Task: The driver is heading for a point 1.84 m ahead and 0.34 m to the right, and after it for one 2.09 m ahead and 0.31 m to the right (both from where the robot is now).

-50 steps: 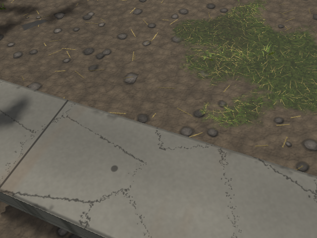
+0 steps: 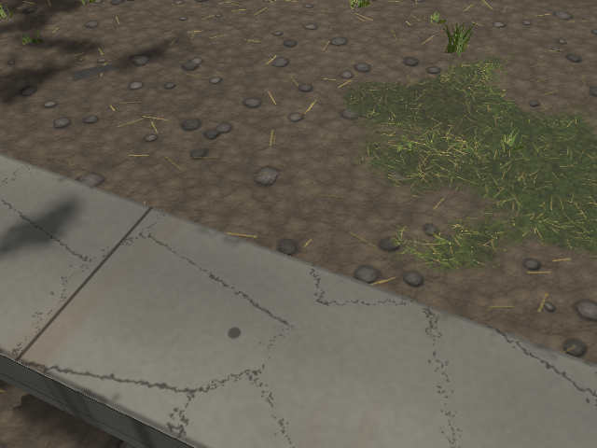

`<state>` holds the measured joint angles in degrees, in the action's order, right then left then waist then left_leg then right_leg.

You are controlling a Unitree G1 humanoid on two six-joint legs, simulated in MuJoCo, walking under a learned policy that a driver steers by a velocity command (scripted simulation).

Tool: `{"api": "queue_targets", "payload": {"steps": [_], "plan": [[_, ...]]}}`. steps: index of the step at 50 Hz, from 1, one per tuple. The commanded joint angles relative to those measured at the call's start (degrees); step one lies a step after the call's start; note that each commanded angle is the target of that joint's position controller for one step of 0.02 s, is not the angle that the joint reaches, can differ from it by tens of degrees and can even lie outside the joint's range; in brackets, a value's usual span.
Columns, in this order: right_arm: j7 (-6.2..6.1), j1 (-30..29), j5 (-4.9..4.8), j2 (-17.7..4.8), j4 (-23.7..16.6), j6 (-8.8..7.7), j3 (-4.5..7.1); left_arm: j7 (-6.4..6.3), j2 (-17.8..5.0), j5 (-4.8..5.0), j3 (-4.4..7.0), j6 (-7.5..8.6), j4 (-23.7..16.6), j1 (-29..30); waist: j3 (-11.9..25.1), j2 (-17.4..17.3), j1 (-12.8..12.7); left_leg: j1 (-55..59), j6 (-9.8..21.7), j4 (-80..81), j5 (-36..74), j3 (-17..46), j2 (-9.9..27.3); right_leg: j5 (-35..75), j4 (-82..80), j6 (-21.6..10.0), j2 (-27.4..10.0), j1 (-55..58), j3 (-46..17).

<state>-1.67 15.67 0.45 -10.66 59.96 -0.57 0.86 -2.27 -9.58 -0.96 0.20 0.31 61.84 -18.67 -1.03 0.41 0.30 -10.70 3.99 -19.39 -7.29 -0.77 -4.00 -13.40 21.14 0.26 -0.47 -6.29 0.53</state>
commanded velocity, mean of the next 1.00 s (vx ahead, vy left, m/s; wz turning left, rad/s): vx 0.18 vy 0.00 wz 0.00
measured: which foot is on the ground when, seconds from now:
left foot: down 0.00-1.00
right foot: down 0.00-0.84, up 0.86-1.00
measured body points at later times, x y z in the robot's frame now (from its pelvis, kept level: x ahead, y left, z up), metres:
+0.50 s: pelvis +0.01 -0.01 +0.00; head +0.01 +0.00 +0.45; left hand -0.02 +0.21 -0.16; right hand +0.01 -0.23 -0.16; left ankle +0.04 +0.07 -0.75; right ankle -0.02 -0.12 -0.75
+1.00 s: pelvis +0.14 +0.01 +0.00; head +0.14 +0.01 +0.45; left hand +0.19 +0.24 -0.15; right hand +0.10 -0.23 -0.15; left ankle +0.09 +0.08 -0.75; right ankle +0.09 -0.10 -0.60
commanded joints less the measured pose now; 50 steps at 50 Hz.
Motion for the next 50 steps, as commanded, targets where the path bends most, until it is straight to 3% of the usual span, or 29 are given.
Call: {"api": "queue_targets", "payload": {"steps": [1, 21, 22, 26, 29, 32, 34, 35, 36, 38, 40, 41, 42, 43, 44, 45, 46, 47, 49, 50], "plan": [[-0.17, 1.8, -0.03, -5.3, -0.7, -0.41, 0.79, -0.22, -4.2, 0.01, 0.46, 0.43, 0.0, -3.6, -3.3, -0.2, 0.1, 0.3, 0.3, 5.3, -6.0, 9.5, 8.5, -0.4, -4.2, -1.9, -4.6, -5.3, -4.6], [-0.45, 3.3, -0.08, -2.9, 2.9, -0.64, 0.15, -0.64, -2.5, 0.04, -0.15, 0.61, 3.1, -5.8, -3.6, 0.1, 0.0, 1.2, 0.1, 3.0, -0.6, 8.2, 8.3, 1.8, -3.6, -2.3, -4.8, -5.3, -5.1], [-0.52, 3.6, 0.06, -2.9, 3.1, -0.62, 0.09, -0.63, -2.1, -0.15, -0.26, 0.64, 3.1, -5.8, -2.4, -0.3, -0.1, 1.6, 0.0, 3.8, -4.0, 8.3, 7.9, -0.9, -4.1, -2.3, -4.4, -4.9, -4.9], [-0.55, 2.5, -0.01, -4.7, 2.2, -0.17, 0.93, -0.47, -2.6, -0.77, 0.25, 0.60, 2.3, -6.2, -4.8, -2.0, -0.5, -2.4, 1.9, 4.7, -20.7, 9.7, 7.1, -13.6, -1.0, -3.5, -1.2, -7.3, -2.9], [-0.15, 2.9, -0.03, -4.3, 1.6, -0.11, 1.48, 0.03, -2.2, -1.18, 0.24, 1.21, 0.5, -6.0, -7.4, -1.5, -0.6, -5.4, 4.2, 2.6, -29.8, 11.1, 7.4, -20.4, 1.1, -5.7, -0.9, -10.8, -4.1], [0.35, -0.3, -0.20, -3.1, -0.8, -1.12, 1.51, 0.18, -3.0, -0.86, 0.72, 2.43, -0.3, -8.3, -7.4, 2.1, -2.4, -10.5, 4.3, -2.5, -24.8, 9.5, 5.8, -20.3, -3.2, -8.5, -4.0, -6.2, -10.4], [1.07, -4.9, 0.60, -1.4, -3.4, -2.54, 1.26, -0.07, -7.3, -0.42, 2.31, 3.06, 0.8, -13.1, -7.4, 9.6, -4.5, -19.4, 1.9, -15.2, -15.4, 0.8, 0.3, -20.3, -11.6, -12.2, -11.8, 3.1, -22.7], [1.36, -4.5, 1.88, -1.5, -4.3, -3.35, 1.23, -0.21, -9.1, -0.30, 3.06, 3.07, 1.2, -13.0, -9.1, 11.1, -3.3, -22.3, 1.6, -17.6, -15.1, -2.2, 1.5, -13.5, -11.2, -14.1, -16.5, 4.4, -26.2], [1.52, -5.1, 2.03, -2.0, -4.8, -3.97, 1.41, -0.14, -7.9, -0.22, 3.10, 3.23, 1.1, -12.9, -9.5, 8.7, -3.2, -22.9, 1.5, -18.6, -15.7, -2.3, 2.8, -6.5, -10.4, -14.8, -17.7, 5.1, -25.8], [1.90, -3.7, 1.06, -1.4, -5.0, -4.77, 1.50, -0.04, -7.2, -0.41, 3.24, 3.50, 0.3, -10.1, -8.3, 6.4, -1.3, -17.8, 1.2, -14.8, -15.4, -2.5, 3.1, 6.8, -8.0, -13.3, -15.7, 4.3, -20.1], [1.66, 6.8, 0.09, -0.8, -1.5, -5.14, 2.09, 0.13, -6.9, 0.36, 3.16, 3.53, -2.3, -2.5, -3.9, 4.8, 5.1, 4.2, 2.3, -5.5, -5.2, -3.6, -0.1, 26.1, 1.4, -9.6, -9.1, -6.2, -9.9], [1.20, 13.1, 0.52, -3.9, 0.2, -5.17, 3.22, 0.65, -6.1, 0.43, 2.96, 4.08, -3.5, -0.2, 0.0, 0.0, 8.0, 14.2, 3.1, -2.4, -1.7, 2.1, 3.7, 28.5, 12.7, -7.3, -5.0, -11.4, -4.5], [0.34, 19.7, 1.05, -10.2, 0.8, -4.93, 4.71, 1.15, -3.4, 0.93, 2.21, 4.65, -6.0, 0.8, 4.2, -11.2, 9.2, 23.2, 6.3, 4.4, 1.8, 19.9, 16.4, 9.4, 29.7, -4.2, 1.6, -23.2, 1.9], [0.46, 22.0, 1.19, -11.2, 2.7, -3.86, 4.91, 1.15, -3.4, 0.40, 2.52, 4.16, -5.2, -2.7, 3.8, -16.3, 7.7, 23.0, 12.5, 5.9, 10.3, 30.2, 24.3, -17.8, 44.3, -3.8, 4.9, -30.3, 3.7], [0.84, 18.1, 1.31, -7.6, 1.8, -3.64, 3.93, 1.30, -3.4, -1.15, 2.79, 3.43, -4.1, -2.4, 0.2, -6.6, 4.9, 18.4, 13.6, 4.1, 1.9, 26.6, 23.4, -17.6, 54.6, -4.7, 0.8, -33.9, -0.1], [1.26, 13.2, 1.06, -5.7, 0.5, -3.66, 3.28, 1.89, -1.9, -1.67, 2.60, 3.53, -4.5, -0.4, -2.9, -2.8, 3.5, 12.8, 12.4, 5.7, -6.6, 22.7, 21.1, -13.4, 57.9, -5.1, -1.2, -36.3, -0.9], [1.51, 9.7, 1.08, -4.7, -0.4, -3.69, 2.66, 2.48, -1.7, -1.26, 2.70, 3.75, -5.3, 0.8, -4.8, -1.7, 1.7, 8.7, 10.3, 8.3, -12.2, 19.8, 18.6, -9.5, 58.1, -5.3, -2.7, -36.9, -0.7], [1.44, 8.9, 1.06, -3.7, -0.4, -4.04, 2.04, 3.06, -1.9, -1.43, 2.89, 3.71, -6.0, 1.6, -5.7, -1.9, 0.5, 6.5, 9.4, 9.6, -11.0, 18.1, 17.0, -6.9, 58.6, -5.0, -3.1, -37.5, -0.2], [1.45, 10.9, 1.18, -4.4, 0.4, -4.81, 1.81, 3.56, -1.5, -1.57, 2.99, 2.77, -6.2, 1.9, -3.9, -2.3, -0.2, 7.2, 10.4, 8.8, -0.6, 15.4, 16.4, -6.0, 66.5, -3.9, -2.2, -41.2, 1.8], [1.44, 15.1, 1.55, -5.3, 1.9, -5.03, 1.84, 2.95, 0.0, -1.17, 2.63, 2.26, -7.4, 3.5, -2.6, -4.7, 1.4, 10.0, 13.0, 7.9, 4.0, 16.9, 18.6, -11.2, 81.4, -4.3, -0.2, -48.0, 4.2]]}}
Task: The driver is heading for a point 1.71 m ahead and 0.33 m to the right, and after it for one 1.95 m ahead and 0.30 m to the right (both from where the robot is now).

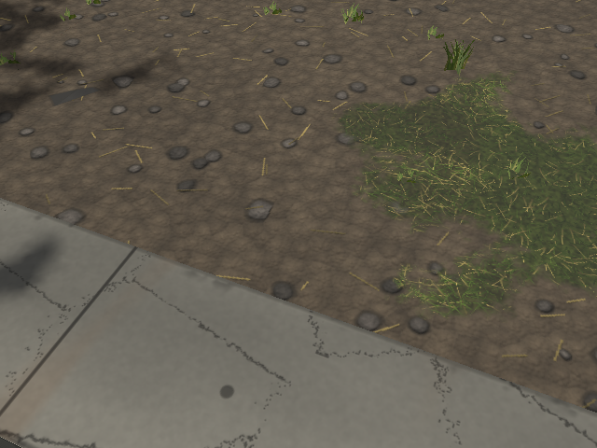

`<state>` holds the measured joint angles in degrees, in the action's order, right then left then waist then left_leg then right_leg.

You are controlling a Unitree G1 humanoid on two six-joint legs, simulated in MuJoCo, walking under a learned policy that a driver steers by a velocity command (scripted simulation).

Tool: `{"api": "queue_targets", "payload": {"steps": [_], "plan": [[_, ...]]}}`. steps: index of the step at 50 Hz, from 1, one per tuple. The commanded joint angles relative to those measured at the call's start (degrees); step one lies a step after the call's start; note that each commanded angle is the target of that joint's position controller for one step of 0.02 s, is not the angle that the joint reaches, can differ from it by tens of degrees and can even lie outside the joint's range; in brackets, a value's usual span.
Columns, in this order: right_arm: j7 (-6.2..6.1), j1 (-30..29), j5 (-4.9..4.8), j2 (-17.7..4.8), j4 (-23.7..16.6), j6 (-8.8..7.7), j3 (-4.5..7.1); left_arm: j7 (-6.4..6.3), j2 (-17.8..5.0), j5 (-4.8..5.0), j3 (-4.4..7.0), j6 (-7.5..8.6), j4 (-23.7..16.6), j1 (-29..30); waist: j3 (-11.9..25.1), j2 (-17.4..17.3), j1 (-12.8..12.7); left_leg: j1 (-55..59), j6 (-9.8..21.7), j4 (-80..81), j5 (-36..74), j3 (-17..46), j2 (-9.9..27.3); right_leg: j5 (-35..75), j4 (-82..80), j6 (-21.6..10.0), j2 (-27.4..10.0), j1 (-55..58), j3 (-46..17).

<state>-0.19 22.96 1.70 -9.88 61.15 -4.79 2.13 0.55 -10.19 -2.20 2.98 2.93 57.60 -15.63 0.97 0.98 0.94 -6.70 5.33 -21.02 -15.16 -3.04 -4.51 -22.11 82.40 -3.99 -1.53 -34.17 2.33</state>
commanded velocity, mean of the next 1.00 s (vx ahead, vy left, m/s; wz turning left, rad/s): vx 0.49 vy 0.00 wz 0.00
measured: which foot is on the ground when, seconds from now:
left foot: down 0.00-0.30, up 0.32-0.82, down 0.84-1.00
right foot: up 0.00-0.28, down 0.30-0.86, up 0.88-1.00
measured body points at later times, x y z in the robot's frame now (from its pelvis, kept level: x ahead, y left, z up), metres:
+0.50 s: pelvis +0.29 -0.08 +0.12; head +0.30 -0.07 +0.57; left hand +0.30 +0.17 -0.03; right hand +0.42 -0.31 +0.01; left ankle +0.25 +0.07 -0.40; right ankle +0.30 -0.13 -0.56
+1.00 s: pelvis +0.61 -0.06 +0.18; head +0.63 -0.06 +0.63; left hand +0.67 +0.19 +0.05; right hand +0.68 -0.32 +0.05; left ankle +0.62 -0.02 -0.56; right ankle +0.51 -0.18 -0.45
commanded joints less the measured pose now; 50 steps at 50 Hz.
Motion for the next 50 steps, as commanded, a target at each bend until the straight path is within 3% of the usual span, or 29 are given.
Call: {"api": "queue_targets", "payload": {"steps": [1, 5, 8, 10, 11, 12, 14, 15, 16, 17, 18, 20, 22, 23, 25, 26, 27, 28, 30, 33, 35, 38, 40, 42, 43, 44, 45, 47, 50], "plan": [[0.24, 10.3, 0.52, -6.0, 1.9, -1.04, 0.36, -0.92, 2.0, 1.03, -0.60, -1.03, -5.8, 4.8, -5.4, -7.0, 1.2, 8.1, 12.9, 9.2, 8.3, 20.0, 21.1, -8.4, 33.2, -0.7, 0.7, -30.7, 1.9], [0.27, 12.5, 0.96, -4.2, 4.1, -1.77, -1.60, -2.80, 5.5, 1.30, -4.05, -0.94, -18.0, 22.3, -11.2, -4.1, 1.6, 8.0, 9.4, 10.7, -6.1, 19.7, 23.9, -16.0, 52.6, -4.5, 0.0, -58.2, -3.9], [-0.14, 10.0, -0.46, -4.1, 5.1, -1.06, -3.04, -2.16, 7.8, 1.54, -7.28, -1.08, -25.0, 28.1, -12.8, 0.1, -1.8, -5.6, 4.1, 17.3, -8.9, 10.0, 17.4, -12.4, 35.5, -4.7, -2.3, -50.6, 2.4], [-2.17, 8.8, -2.40, -4.4, 4.3, 0.00, -3.45, -1.01, 6.1, 1.16, -7.86, -2.55, -27.5, 27.8, -11.1, 0.8, -2.1, -14.9, 5.8, 27.4, 12.1, 5.7, 15.4, -6.3, 15.3, -4.2, -3.0, -28.3, 7.4], [-1.92, 6.8, -3.58, -4.6, 2.4, -0.07, -3.68, -0.89, 6.6, 1.40, -7.59, -3.14, -25.1, 23.0, -5.4, 0.4, -2.2, -17.6, 5.9, 25.9, 35.0, 1.2, 14.2, -4.1, 10.0, -4.9, -1.0, -10.9, 10.4], [-1.69, 6.6, -4.39, -8.5, 1.5, -0.54, -2.87, -1.14, 5.4, 1.96, -7.26, -3.23, -23.6, 18.2, -0.6, -3.7, -4.3, -13.9, 6.0, 19.1, 66.2, -1.7, 15.1, -1.3, 4.7, -5.7, 1.2, -0.7, 11.4], [-1.35, 8.0, -3.85, -14.9, 0.7, -0.82, -0.81, -1.30, 0.0, 2.54, -4.66, -3.11, -19.2, 6.4, 11.3, -11.9, -10.0, 2.7, 5.4, -1.1, 99.9, -0.2, 18.4, -6.4, -5.8, -5.9, 6.1, 8.6, 10.7], [-0.75, 7.0, -3.82, -16.6, -0.1, -0.65, 0.54, -1.04, -2.4, 1.93, -3.29, -2.36, -17.7, 0.4, 16.2, -15.3, -13.5, 7.0, 4.2, -15.5, 103.7, -0.5, 18.4, -9.1, -16.0, -6.9, 7.5, 14.9, 5.9], [-0.16, 7.3, -4.29, -12.7, -2.4, -1.40, 0.34, -0.90, -9.1, 0.22, -0.74, -1.61, -14.5, -7.0, 20.3, -7.7, -14.7, -5.3, 2.4, -37.6, 80.5, 2.0, 13.2, -19.5, -27.1, -10.9, -2.4, 25.9, -18.8], [2.68, 2.6, -2.69, -7.6, -6.4, -2.18, 0.93, -1.68, -16.0, 0.76, 1.33, -3.00, -10.5, -10.0, 18.8, 12.4, -13.3, -23.1, -0.6, -61.4, 9.6, 5.9, -2.5, -12.2, -55.1, -15.5, -12.8, 30.5, -52.4], [3.52, 3.1, -0.44, -4.3, -9.6, -2.49, 0.96, -1.50, -15.2, 1.44, 1.90, -2.78, -9.7, -4.0, 15.6, 8.4, -7.4, -32.9, 0.8, -75.7, 6.0, 16.8, -1.4, -15.5, -61.1, -13.8, -15.5, 27.6, -61.6], [2.50, -4.7, 0.67, -0.3, -15.2, -1.75, -0.13, -0.63, -5.5, 0.69, 0.48, -1.04, -5.6, 1.7, -1.0, -1.9, -1.6, -40.0, 2.8, -79.6, 9.0, 10.9, 3.6, -23.3, -58.1, -9.9, -14.0, 10.0, -45.5], [0.78, -5.6, 0.18, 2.8, -17.0, -0.13, -1.16, -0.30, 4.3, -0.89, -1.76, 1.00, -1.7, 0.9, -4.2, -4.6, 1.8, -41.3, 4.0, -82.9, 5.4, 11.3, 4.6, -9.9, -56.2, -6.7, -11.0, 2.2, -29.3], [0.18, -4.7, -0.27, 3.7, -18.2, 0.68, -1.63, 0.25, 4.8, -1.22, -1.93, 2.41, -0.7, 1.0, -3.8, -0.4, 3.2, -43.2, 4.7, -88.1, 3.8, 12.0, 3.6, -3.4, -57.6, -6.5, -10.8, 1.8, -25.6], [-0.50, -7.0, -0.01, 3.9, -20.4, 1.67, -2.20, 0.92, 2.3, -0.30, -1.36, 3.60, 1.8, -0.4, -5.6, -0.4, 5.5, -47.7, 4.8, -81.0, 3.3, 13.5, 4.1, 2.5, -59.5, -3.7, -7.6, 3.0, -15.5], [-0.33, -7.6, -0.43, 0.7, -21.0, 1.97, -1.80, 1.27, -0.6, 0.05, -0.95, 3.78, 0.0, 1.4, -6.8, -1.4, 6.0, -44.4, 3.9, -67.6, 5.9, 10.5, 4.4, 3.4, -64.4, -3.6, -5.7, 1.1, -10.2], [0.29, -11.9, 0.53, -0.8, -22.6, 1.95, -1.54, 0.71, -1.6, 1.21, -0.59, 3.84, -0.7, 1.7, -6.7, -0.7, 5.1, -39.4, 2.4, -57.0, 11.2, 7.8, 5.1, 7.5, -67.7, -3.9, -4.3, 0.2, -6.5], [0.82, -12.2, 0.15, -3.6, -21.8, 1.49, -0.65, 0.13, -1.6, 1.84, -1.06, 4.12, -1.8, 0.0, -4.0, -0.8, 3.7, -36.0, 1.1, -51.2, 16.5, 4.1, 5.9, 18.0, -69.9, -5.2, -4.3, 4.3, -4.7], [1.92, -14.5, -0.52, -3.4, -21.6, 0.98, -0.51, -0.65, -3.8, 2.92, -0.51, 4.84, -1.3, -7.0, -1.1, 1.3, 1.0, -34.9, -0.1, -41.3, 20.1, -1.3, 6.6, 33.4, -70.8, -5.2, -3.5, 15.7, -2.6], [2.90, -23.1, -0.99, -0.3, -23.1, 1.47, -1.42, -1.47, -5.2, 2.17, 0.17, 4.64, -1.3, -15.1, -1.3, 2.3, -4.3, -35.2, -0.6, -26.2, 19.9, -4.6, 5.2, 41.1, -73.0, -2.9, -3.9, 31.0, -2.9], [2.97, -26.3, -1.36, -0.6, -23.7, 1.83, -1.30, -1.43, -5.8, 1.65, 0.21, 3.97, -2.1, -16.2, -2.5, 4.8, -5.2, -33.4, -0.4, -17.7, 18.1, -5.8, 3.8, 47.2, -73.5, -2.3, -4.9, 38.0, -2.3], [2.40, -25.3, -0.85, -3.5, -23.5, 1.80, -0.06, -2.01, -7.2, 1.24, 0.33, 3.79, -3.0, -16.5, -1.7, 7.3, -3.3, -24.2, 1.7, -10.8, 13.7, -6.1, 0.9, 65.3, -68.2, -2.0, -7.8, 43.7, -1.3], [1.22, -17.0, -0.67, -6.3, -20.4, 1.56, 1.31, -3.00, -9.0, 0.66, 0.85, 3.19, -3.1, -16.3, 1.2, 8.0, 0.8, -17.3, 3.4, -7.8, 7.6, -5.1, -1.0, 75.1, -57.0, -1.9, -9.4, 47.2, -1.6], [0.12, -3.8, 0.33, -8.2, -15.9, 0.36, 2.47, -3.16, -9.7, 1.29, 1.15, 2.69, -5.0, -13.2, 6.6, 6.0, 7.4, 2.3, 6.0, -1.9, 10.0, 0.0, 3.5, 62.0, -38.6, -2.7, -8.5, 36.7, -1.6], [-0.47, 2.9, 1.54, -12.4, -15.3, 0.22, 3.61, -2.94, -6.3, 1.18, 0.37, 2.90, -7.7, -13.1, 13.2, -1.5, 8.2, 15.2, 8.3, -5.7, 8.4, 14.1, 17.4, 33.1, -22.5, -3.4, -4.1, 24.3, 0.2], [0.09, 1.3, 1.03, -13.4, -15.0, 0.58, 4.08, -2.11, -2.9, 3.85, 0.07, 2.83, -8.7, -19.2, 17.6, -16.6, 3.0, 27.5, 19.0, 0.7, 9.7, 42.6, 29.0, -6.5, -2.7, -0.4, 6.9, 3.4, -2.2], [0.65, -3.8, -0.26, -10.4, -16.2, 0.74, 3.80, -2.24, -7.6, 2.50, 1.03, 2.80, -9.3, -13.1, 10.5, -3.3, 2.5, 19.9, 16.9, 4.6, 7.5, 37.4, 25.9, -0.5, -2.2, -1.2, 2.7, -2.2, -7.4], [1.01, -7.2, -0.23, -5.8, -15.4, -0.29, 2.30, -1.54, -7.3, 2.39, 1.10, 3.21, -11.0, -6.3, 0.2, 2.2, 0.3, 6.4, 13.3, 8.0, 15.9, 24.1, 21.4, 4.9, -6.7, -0.6, -0.2, -1.2, -7.1], [0.14, -4.5, -0.61, -4.2, -12.9, -1.83, 1.18, 0.01, -4.8, 0.40, 0.60, 1.01, -11.3, -6.8, -1.8, -1.3, -2.6, 0.1, 8.5, 11.2, 20.0, 15.1, 15.8, 6.7, -13.8, 1.0, -2.6, 1.5, -5.7]]}}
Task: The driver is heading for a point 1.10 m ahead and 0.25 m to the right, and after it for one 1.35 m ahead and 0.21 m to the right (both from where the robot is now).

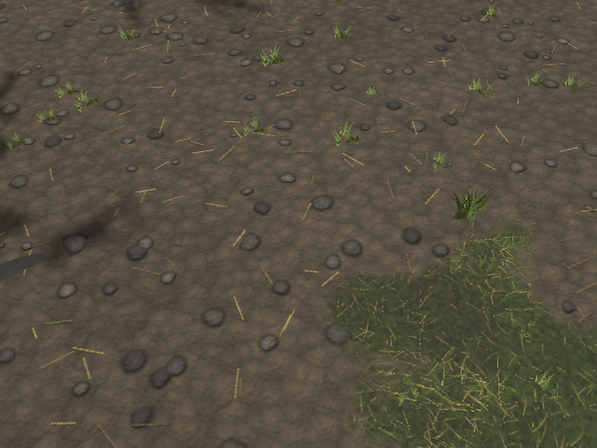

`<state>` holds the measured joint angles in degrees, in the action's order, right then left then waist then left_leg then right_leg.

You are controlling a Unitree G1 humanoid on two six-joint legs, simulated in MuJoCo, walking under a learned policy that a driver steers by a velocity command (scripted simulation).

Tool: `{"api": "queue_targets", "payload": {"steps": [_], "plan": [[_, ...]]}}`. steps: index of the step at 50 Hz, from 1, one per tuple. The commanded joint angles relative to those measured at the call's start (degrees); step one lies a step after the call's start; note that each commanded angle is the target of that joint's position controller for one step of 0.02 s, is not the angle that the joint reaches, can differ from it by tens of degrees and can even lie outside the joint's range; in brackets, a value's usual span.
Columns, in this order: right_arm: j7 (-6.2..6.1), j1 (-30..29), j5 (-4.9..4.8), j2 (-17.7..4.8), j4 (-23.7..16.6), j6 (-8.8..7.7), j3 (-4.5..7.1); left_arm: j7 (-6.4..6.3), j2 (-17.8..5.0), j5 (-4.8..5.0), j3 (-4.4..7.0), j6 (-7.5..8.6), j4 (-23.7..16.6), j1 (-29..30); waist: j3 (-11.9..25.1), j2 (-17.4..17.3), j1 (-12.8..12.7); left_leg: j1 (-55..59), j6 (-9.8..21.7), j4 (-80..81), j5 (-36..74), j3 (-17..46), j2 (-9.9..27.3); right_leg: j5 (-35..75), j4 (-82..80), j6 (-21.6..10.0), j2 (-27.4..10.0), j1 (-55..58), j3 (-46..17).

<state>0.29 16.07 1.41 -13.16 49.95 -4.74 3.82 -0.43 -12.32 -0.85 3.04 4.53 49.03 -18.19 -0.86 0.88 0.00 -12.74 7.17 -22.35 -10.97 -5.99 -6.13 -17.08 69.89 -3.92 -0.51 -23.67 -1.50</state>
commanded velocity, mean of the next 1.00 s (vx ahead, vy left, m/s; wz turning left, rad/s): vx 0.50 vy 0.00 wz -0.02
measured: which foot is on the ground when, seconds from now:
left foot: down 0.00-0.38, up 0.40-0.92, down 0.94-1.00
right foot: up 0.00-0.34, down 0.36-0.96, up 0.98-1.00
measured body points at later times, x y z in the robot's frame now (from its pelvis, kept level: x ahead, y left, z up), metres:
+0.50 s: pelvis +0.29 -0.06 +0.00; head +0.31 -0.07 +0.45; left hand +0.39 +0.20 -0.12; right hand +0.33 -0.31 -0.15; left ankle +0.19 +0.07 -0.64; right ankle +0.35 -0.12 -0.74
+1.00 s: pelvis +0.56 -0.02 -0.01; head +0.59 -0.01 +0.43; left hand +0.50 +0.22 -0.16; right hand +0.75 -0.25 -0.12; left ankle +0.65 +0.06 -0.74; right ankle +0.38 -0.12 -0.68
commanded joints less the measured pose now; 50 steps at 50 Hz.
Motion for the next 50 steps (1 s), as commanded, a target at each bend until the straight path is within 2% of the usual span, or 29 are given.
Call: {"api": "queue_targets", "payload": {"steps": [1, 3, 7, 10, 12, 14, 15, 16, 17, 18, 19, 20, 21, 22, 23, 24, 26, 29, 32, 35, 41, 43, 44, 45, 46, 47, 48, 49, 50], "plan": [[-0.37, 4.0, -0.67, -2.0, -0.9, -2.24, -0.35, 1.45, -2.3, -1.25, 0.38, -0.96, -3.3, -3.4, -0.2, -2.2, -1.8, 6.1, 6.4, 13.1, 17.4, 16.7, 16.7, 2.3, -2.4, 1.4, -3.8, -10.4, -0.9], [-0.29, 6.5, -1.08, -3.5, 0.0, -2.57, -0.20, 2.12, -2.4, -1.61, 0.27, -1.41, -5.3, 1.8, -2.6, -2.8, -1.2, 5.7, 5.7, 14.7, 20.3, 14.0, 15.8, 5.9, -6.8, 2.4, -5.4, -14.8, 1.2], [0.40, 9.9, -1.09, -3.9, 0.8, -2.41, -0.57, 2.58, -1.6, -0.70, -0.61, -1.71, -9.3, 13.0, -3.9, -4.2, 1.4, 5.3, 2.7, 14.9, 29.3, 8.5, 12.7, 15.4, -22.9, 3.5, -4.8, -13.2, 5.2], [0.00, 12.8, -1.23, -5.3, 1.7, -2.23, -0.45, 2.37, -1.4, -0.16, -1.11, -1.57, -11.1, 18.8, -3.9, -5.0, 3.3, 9.6, 1.2, 14.9, 32.1, 7.8, 13.6, 19.8, -31.6, 2.6, -2.9, -10.8, 7.2], [-0.37, 14.1, -0.82, -5.5, 2.5, -1.87, -0.58, 2.09, -2.1, -0.07, -0.98, -1.49, -12.0, 20.7, -3.9, -5.2, 3.5, 14.8, 1.5, 13.3, 33.9, 8.1, 15.4, 18.9, -34.8, 1.2, -2.3, -11.2, 6.8], [-0.90, 12.8, -0.55, -6.4, 2.6, -1.64, -0.49, 1.86, -3.1, -0.32, -0.52, -1.22, -12.1, 19.8, -2.9, -5.6, 1.8, 18.7, 1.7, 9.6, 42.1, 7.7, 16.9, 14.9, -37.2, -0.8, -0.8, -8.6, 6.8], [-1.17, 11.9, -0.45, -7.2, 2.6, -1.51, -0.31, 1.52, -3.8, -0.54, -0.15, -1.13, -11.4, 17.3, -1.4, -6.0, 0.3, 19.9, 1.4, 5.9, 49.1, 7.4, 17.4, 12.2, -37.8, -1.9, 0.7, -5.3, 7.1], [-1.43, 11.3, -0.18, -7.8, 2.8, -1.18, -0.11, 1.07, -4.9, -0.73, 0.38, -0.90, -10.0, 12.5, 1.1, -6.3, -2.0, 20.6, 0.9, -0.2, 54.1, 7.1, 17.4, 9.8, -39.1, -3.1, 2.3, -0.3, 7.2], [-1.53, 10.2, -0.26, -8.3, 2.6, -0.63, 0.04, 0.58, -6.0, -1.17, 1.10, -0.47, -7.0, 4.0, 5.4, -5.3, -5.7, 18.7, 0.1, -10.2, 53.0, 5.9, 16.0, 11.3, -42.9, -4.5, 3.4, 9.4, 7.3], [-1.57, 10.2, -0.51, -7.4, 1.7, -0.52, -0.27, -0.09, -8.8, -2.43, 2.09, 0.05, -4.5, -5.3, 11.0, -3.4, -9.0, 8.6, -0.4, -23.6, 38.5, 5.0, 14.2, 10.5, -41.9, -6.7, -2.6, 23.9, 1.7], [-1.12, 16.8, -2.67, -1.1, -0.2, -0.39, -1.60, -0.35, -15.1, -3.92, 3.69, 0.16, -4.2, -10.1, 19.6, 8.9, -6.5, -10.9, -2.8, -46.9, 4.2, 1.7, 5.3, 8.2, -43.0, -14.0, -20.8, 41.2, -24.0], [-0.92, 17.5, -1.57, -4.6, 0.6, -0.28, -0.57, 0.51, -13.3, -1.31, 3.61, -0.72, -4.1, -8.2, 21.5, 8.8, -5.5, -19.7, -2.6, -56.0, -18.1, 8.3, 1.3, 7.3, -51.8, -16.8, -23.5, 41.1, -40.1], [-0.81, 12.0, -0.67, -5.4, -0.8, -0.04, -0.21, 0.68, -10.5, -0.17, 2.85, -0.96, -4.7, -1.5, 11.0, 3.8, -2.7, -23.6, -2.6, -56.5, -12.6, 10.0, 5.3, 1.7, -53.5, -14.7, -20.9, 32.0, -30.8], [-0.43, 8.0, -0.26, -5.1, -1.8, -0.30, -0.50, 0.91, -6.9, 0.07, 1.86, -0.64, -4.9, 1.9, 4.8, 0.2, -2.0, -23.1, -2.7, -53.0, -8.8, 9.4, 7.3, 2.9, -56.1, -12.9, -18.5, 23.5, -23.6], [-0.17, 7.0, -0.11, -4.3, -1.8, -0.01, -0.56, 0.97, -5.3, -0.09, 1.30, -0.14, -4.4, 3.0, 1.9, -0.1, -0.4, -21.1, -2.7, -49.3, -7.0, 9.0, 9.2, 5.4, -58.2, -10.7, -15.6, 18.2, -18.1], [0.17, 8.0, 0.63, -3.5, -1.5, 0.87, -0.75, 0.80, -4.3, 0.17, 0.94, 0.22, -3.3, 3.0, 0.3, 0.7, 1.4, -18.0, -3.2, -46.5, -6.3, 8.8, 10.3, 8.2, -59.7, -9.1, -13.2, 13.5, -13.9], [1.02, 9.3, 1.20, -2.3, -0.8, 2.22, -0.90, 0.85, -4.1, 0.11, 0.84, 1.20, -1.8, 0.8, 0.4, 1.7, 2.4, -15.5, -3.9, -44.2, -5.0, 7.7, 10.8, 13.9, -61.3, -8.7, -11.5, 10.8, -10.0], [1.50, 3.5, 1.06, -2.5, -2.4, 2.83, -0.81, 1.02, -6.1, 0.31, 1.24, 1.74, -0.1, -2.3, -1.4, 1.9, 1.9, -21.0, -5.1, -39.1, 0.4, 6.5, 12.5, 15.6, -63.8, -8.7, -10.4, 11.9, -6.3], [1.55, -4.0, 0.77, -2.6, -4.4, 2.84, -0.91, 1.07, -6.0, 0.59, 1.00, 1.52, 1.3, -5.9, -2.7, 1.9, 0.1, -25.9, -6.3, -31.5, 6.4, 5.3, 13.4, 19.0, -64.3, -7.7, -9.3, 15.7, -4.1], [1.52, -9.9, 0.39, -1.9, -5.8, 2.74, -1.38, 0.88, -6.3, 0.68, 0.84, 1.36, 2.6, -9.1, -3.3, 2.0, -1.6, -26.7, -6.8, -23.6, 10.5, 4.1, 12.6, 22.5, -63.8, -6.6, -8.9, 19.3, -2.6], [1.42, -18.8, 0.25, -1.5, -8.6, 1.96, -1.94, 0.03, -6.4, -0.27, 0.48, 0.97, 5.4, -14.5, -4.5, 2.5, -4.2, -27.2, -4.9, -13.8, 8.7, 1.9, 9.8, 33.1, -59.6, -7.1, -11.0, 29.7, -1.7], [1.44, -18.9, 0.18, -1.8, -8.9, 1.55, -1.85, -0.30, -7.2, -0.56, 0.62, 0.83, 6.0, -13.8, -4.6, 3.0, -3.4, -24.7, -3.3, -11.2, 5.0, 1.4, 8.7, 38.8, -56.9, -7.1, -12.1, 31.7, -1.5], [1.24, -17.5, 0.21, -2.1, -8.7, 1.29, -1.65, -0.42, -7.4, -0.53, 0.60, 0.80, 6.1, -13.0, -4.0, 3.2, -2.3, -20.6, -2.3, -9.7, 2.9, 1.0, 7.4, 45.1, -54.2, -6.7, -12.1, 31.2, -1.6], [0.82, -13.6, 0.27, -2.8, -7.6, 0.99, -1.23, -0.49, -8.0, -0.51, 0.69, 0.79, 6.2, -12.0, -2.1, 3.6, -0.2, -14.4, -1.4, -8.3, 0.8, 0.6, 5.4, 52.7, -49.8, -6.1, -11.8, 30.4, -1.6], [0.26, -5.7, 0.44, -4.0, -5.0, 0.45, -0.57, -0.40, -8.4, -0.32, 0.73, 0.70, 6.2, -10.6, 1.9, 2.9, 3.4, -4.6, -0.1, -5.1, 2.1, 0.3, 3.9, 55.5, -41.6, -5.3, -10.3, 28.6, -0.9], [-0.49, 4.8, 1.48, -6.8, -2.0, -0.34, 0.48, -0.26, -7.9, 0.34, 0.45, 0.82, 5.4, -9.2, 8.1, 1.0, 7.7, 11.3, 1.8, -3.8, 4.5, 4.6, 8.3, 45.5, -29.6, -4.2, -8.0, 19.6, 0.5], [-1.22, 12.4, 3.14, -13.0, -1.4, -0.71, 2.02, 0.19, -3.1, 2.42, -0.79, 0.96, 2.8, -11.3, 16.9, -8.3, 8.3, 28.8, 6.2, -1.8, -1.9, 26.0, 25.6, 18.8, -9.6, -1.9, -1.3, 1.9, 4.1], [-0.57, 11.0, 1.47, -13.5, -1.4, 0.18, 2.40, -0.11, -4.8, 2.27, 0.15, 0.49, 3.7, -14.8, 20.5, -12.9, 5.9, 30.9, 10.1, 4.7, -0.5, 43.5, 33.2, -12.2, 2.8, -1.8, 4.9, -7.9, 1.1], [-0.29, 5.0, 0.23, -9.7, -2.3, 0.66, 1.55, -0.28, -7.5, 0.90, 1.07, -0.10, 3.6, -10.4, 11.4, -5.5, 3.9, 22.7, 8.2, 5.9, -4.4, 35.5, 30.1, -8.0, 4.8, -2.3, 0.7, -11.0, -2.4]]}}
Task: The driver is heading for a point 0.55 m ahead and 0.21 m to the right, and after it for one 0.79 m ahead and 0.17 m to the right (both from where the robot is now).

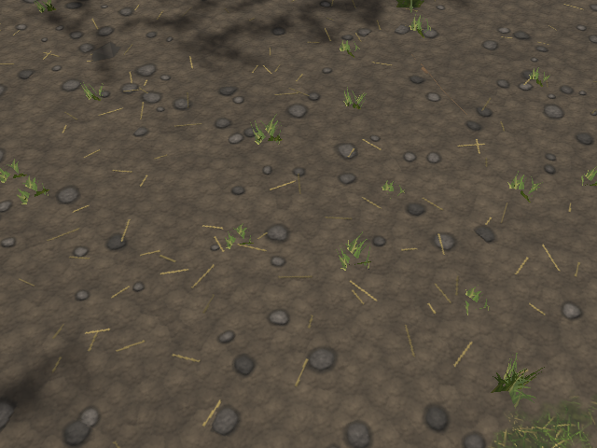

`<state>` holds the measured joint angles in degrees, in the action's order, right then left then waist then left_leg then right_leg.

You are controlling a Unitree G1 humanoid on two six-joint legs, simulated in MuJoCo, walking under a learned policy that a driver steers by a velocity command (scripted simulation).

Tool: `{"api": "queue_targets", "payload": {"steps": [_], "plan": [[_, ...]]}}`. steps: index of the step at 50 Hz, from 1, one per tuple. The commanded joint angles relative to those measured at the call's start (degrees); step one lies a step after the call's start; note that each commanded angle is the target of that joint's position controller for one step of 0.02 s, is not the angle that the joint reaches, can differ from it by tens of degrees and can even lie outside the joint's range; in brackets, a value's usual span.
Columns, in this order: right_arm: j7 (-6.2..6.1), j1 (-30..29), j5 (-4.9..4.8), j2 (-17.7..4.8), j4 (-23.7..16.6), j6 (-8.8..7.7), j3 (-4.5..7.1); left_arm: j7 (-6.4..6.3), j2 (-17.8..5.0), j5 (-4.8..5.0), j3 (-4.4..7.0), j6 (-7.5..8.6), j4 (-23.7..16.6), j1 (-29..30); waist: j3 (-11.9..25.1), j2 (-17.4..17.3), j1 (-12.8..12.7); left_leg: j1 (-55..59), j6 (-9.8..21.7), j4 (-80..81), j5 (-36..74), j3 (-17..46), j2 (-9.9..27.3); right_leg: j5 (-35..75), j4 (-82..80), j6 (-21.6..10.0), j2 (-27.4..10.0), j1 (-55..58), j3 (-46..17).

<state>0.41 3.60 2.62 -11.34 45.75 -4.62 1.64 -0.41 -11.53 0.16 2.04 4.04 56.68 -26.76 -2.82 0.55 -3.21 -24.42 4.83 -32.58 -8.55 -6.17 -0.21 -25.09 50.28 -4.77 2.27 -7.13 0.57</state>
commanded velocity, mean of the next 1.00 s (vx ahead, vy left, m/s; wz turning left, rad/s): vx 0.50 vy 0.00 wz -0.47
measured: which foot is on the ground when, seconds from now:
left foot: down 0.00-0.50, up 0.52-1.00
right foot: up 0.00-0.46, down 0.48-1.00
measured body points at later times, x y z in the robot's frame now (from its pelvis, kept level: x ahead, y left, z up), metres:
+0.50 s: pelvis +0.26 -0.04 -0.01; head +0.29 -0.06 +0.44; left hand +0.50 +0.14 -0.11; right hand +0.16 -0.28 -0.16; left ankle +0.10 +0.08 -0.70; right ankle +0.35 -0.12 -0.73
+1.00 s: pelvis +0.52 -0.13 +0.01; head +0.55 -0.15 +0.45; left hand +0.63 +0.14 -0.12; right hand +0.60 -0.43 -0.09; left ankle +0.72 -0.10 -0.71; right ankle +0.35 -0.12 -0.72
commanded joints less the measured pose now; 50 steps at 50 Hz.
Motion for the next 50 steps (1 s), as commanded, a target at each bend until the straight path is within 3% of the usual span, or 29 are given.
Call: {"api": "queue_targets", "payload": {"steps": [1, 2, 4, 8, 13, 18, 21, 22, 23, 24, 25, 26, 27, 28, 29, 30, 32, 35, 42, 46, 48, 50], "plan": [[-0.22, 13.0, -1.29, -7.8, 1.5, 0.29, 2.71, 0.05, -6.6, -0.43, 1.77, 0.42, -4.8, 1.6, 6.2, -3.1, 5.9, 25.8, 8.8, 19.1, -6.6, 27.8, 21.8, 4.0, 21.9, -1.3, -4.2, -27.7, -4.4], [-0.19, 10.9, -1.23, -5.6, 1.7, -0.07, 2.15, 0.31, -5.1, -0.60, 1.69, 0.03, -4.7, 2.7, 2.4, -2.8, 4.4, 20.3, 6.1, 21.7, -5.2, 21.7, 18.8, 6.6, 18.6, -1.1, -5.9, -26.0, -4.0], [-0.72, 11.0, -1.43, -4.1, 3.0, -0.85, 1.68, 1.21, -4.1, -1.95, 1.88, -1.61, -4.3, 1.9, 0.4, -5.1, 2.2, 14.9, 3.6, 23.8, 0.0, 13.7, 15.5, 8.8, 16.2, -0.1, -7.1, -22.9, -3.5], [-0.89, 14.9, -1.87, -5.7, 4.9, -2.28, 2.18, 2.30, -2.9, -1.90, 2.01, -3.01, -6.5, 7.1, -0.5, -4.5, 1.6, 16.1, 3.4, 25.4, 9.0, 5.5, 14.6, 15.3, 14.3, 1.0, -8.0, -28.7, -2.3], [-1.07, 17.7, -1.64, -5.7, 6.4, -2.22, 1.97, 3.20, -2.2, -1.76, 1.31, -2.82, -10.5, 18.0, -2.7, -4.6, 3.2, 18.1, 2.8, 25.0, 15.7, -2.5, 12.6, 25.4, -0.7, 1.7, -7.5, -31.0, 1.1], [-1.93, 22.0, -1.54, -7.9, 8.3, -1.59, 2.46, 3.99, -2.7, -2.21, 0.86, -2.73, -14.0, 25.8, -3.7, -4.4, 5.1, 26.5, 2.4, 22.4, 24.2, -6.3, 15.5, 23.8, -12.0, -1.0, -5.9, -28.9, 6.0], [-2.51, 21.5, -1.27, -9.9, 8.6, -0.54, 2.95, 3.61, -4.1, -2.45, 1.61, -2.87, -13.8, 23.0, -0.7, -6.2, 3.0, 31.3, 1.6, 12.8, 46.3, -8.9, 16.4, 15.2, -14.0, -4.2, -1.4, -22.8, 8.9], [-2.60, 21.0, -1.13, -10.9, 8.5, 0.04, 3.25, 3.36, -5.0, -2.47, 2.13, -2.80, -12.9, 19.2, 1.6, -6.7, 1.2, 31.8, 1.5, 5.9, 51.9, -9.4, 16.5, 11.9, -14.5, -5.6, 0.7, -18.5, 9.5], [-2.48, 20.6, -1.17, -11.7, 8.2, 0.67, 3.49, 3.03, -6.2, -2.52, 2.89, -2.42, -11.3, 13.4, 5.2, -6.4, -1.2, 30.2, 1.2, -3.9, 51.0, -9.6, 16.3, 10.5, -16.9, -7.1, 2.7, -11.4, 9.1], [-2.15, 19.8, -1.35, -11.8, 7.2, 0.98, 3.46, 2.31, -8.8, -3.12, 4.20, -1.93, -8.5, 4.7, 10.0, -3.0, -5.3, 22.3, -0.5, -18.5, 40.5, -10.3, 15.1, 11.2, -21.7, -9.3, 2.0, 1.6, 5.1], [-1.41, 21.2, -2.39, -6.4, 3.8, 0.76, 2.31, 1.43, -15.6, -3.60, 6.09, -1.91, -8.5, 1.5, 15.9, 7.8, -4.3, 1.3, -3.3, -39.3, 4.6, -10.3, 9.0, 6.2, -23.7, -15.5, -14.2, 18.7, -18.9], [-0.62, 17.9, -2.20, -7.6, 0.3, 0.15, 2.70, 1.39, -18.4, -1.77, 6.56, -2.46, -9.8, 2.9, 19.3, 9.7, -2.6, -13.0, -5.2, -51.6, -23.6, 1.2, -1.4, 11.1, -33.1, -21.2, -22.7, 24.2, -45.1], [-0.34, 11.2, -1.82, -8.5, -1.1, -0.34, 2.74, 1.00, -16.8, -1.15, 6.17, -2.95, -9.2, 4.2, 12.0, 2.0, -3.1, -19.1, -4.6, -50.8, -17.5, 7.3, 2.7, 13.8, -34.4, -18.8, -20.7, 20.2, -35.9], [-0.23, 10.9, -2.21, -7.7, -1.4, -1.08, 2.24, 0.63, -14.1, -0.74, 5.45, -2.82, -8.9, 6.8, 6.2, 0.3, -0.9, -18.2, -4.2, -46.1, -12.3, 7.1, 4.9, 18.8, -35.0, -16.6, -19.2, 12.4, -28.8], [-0.38, 12.1, -1.83, -7.5, -0.4, -1.09, 2.31, 0.47, -11.8, -0.68, 4.79, -2.49, -9.2, 9.6, 3.2, -2.4, 1.9, -14.7, -4.3, -40.5, -10.2, 7.3, 6.7, 24.4, -35.8, -13.7, -15.8, 6.2, -23.5], [-0.43, 13.2, -0.62, -7.5, -0.2, -0.16, 2.32, 0.28, -10.2, -0.16, 4.24, -2.10, -9.4, 11.5, 2.3, -2.0, 3.9, -11.1, -4.9, -37.4, -9.7, 7.5, 7.5, 28.8, -36.4, -12.3, -13.0, 1.7, -19.5], [-0.01, 14.6, 0.39, -7.0, -0.1, 1.90, 2.27, 0.42, -9.5, 0.14, 3.74, -0.93, -9.7, 11.5, 3.7, -0.7, 5.2, -7.5, -6.3, -34.2, -9.2, 7.2, 7.7, 34.1, -37.0, -11.8, -10.4, -1.2, -16.3], [0.39, 10.2, 0.21, -6.5, -2.0, 3.10, 2.10, 0.61, -11.6, -0.02, 4.16, -0.28, -9.2, 8.1, 2.6, 0.4, 4.3, -10.4, -7.8, -28.3, -4.6, 6.2, 7.4, 33.7, -38.4, -11.1, -8.6, -2.3, -15.2], [0.77, -4.1, -0.30, -7.3, -7.2, 2.94, 1.66, 0.37, -12.2, -0.26, 4.11, -0.56, -8.7, 0.3, 0.6, 2.7, -1.1, -18.3, -8.2, -12.8, 6.2, 6.9, 5.1, 33.2, -37.4, -9.1, -8.4, 6.2, -18.7], [1.52, -8.2, -0.60, -6.6, -8.8, 1.91, 0.71, -0.27, -11.0, -0.83, 3.38, -0.22, -7.8, -2.3, -0.3, 3.5, -2.7, -15.2, -5.8, -3.9, 8.6, 4.6, 3.4, 39.7, -36.1, -8.1, -9.5, 10.1, -17.1], [1.56, -7.1, -0.88, -7.3, -9.0, 1.56, 0.82, -0.52, -11.9, -1.16, 3.26, 0.21, -7.6, -1.4, -0.9, 4.3, -1.6, -9.8, -3.2, -0.2, 7.1, 4.1, 2.5, 43.6, -35.8, -6.5, -11.1, 10.6, -16.3], [0.98, 0.3, -1.15, -9.4, -6.8, 1.32, 1.75, -0.72, -13.2, -1.48, 3.39, 0.64, -7.5, 0.8, 1.4, 5.0, 2.1, 0.2, -0.5, 2.0, 1.9, 3.0, -0.4, 58.3, -30.0, -4.4, -11.1, 11.3, -13.8]]}}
